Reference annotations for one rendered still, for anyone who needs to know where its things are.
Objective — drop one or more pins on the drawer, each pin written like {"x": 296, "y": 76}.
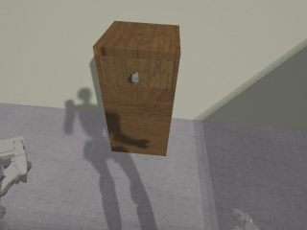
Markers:
{"x": 151, "y": 72}

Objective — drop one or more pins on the handle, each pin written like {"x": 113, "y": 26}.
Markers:
{"x": 135, "y": 77}

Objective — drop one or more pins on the robot left hand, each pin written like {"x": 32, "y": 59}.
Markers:
{"x": 13, "y": 158}

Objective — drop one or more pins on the cabinet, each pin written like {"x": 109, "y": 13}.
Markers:
{"x": 138, "y": 118}

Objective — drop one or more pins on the left robot forearm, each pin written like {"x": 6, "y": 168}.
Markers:
{"x": 3, "y": 224}

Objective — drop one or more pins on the robot right hand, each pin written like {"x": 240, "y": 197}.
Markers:
{"x": 245, "y": 220}

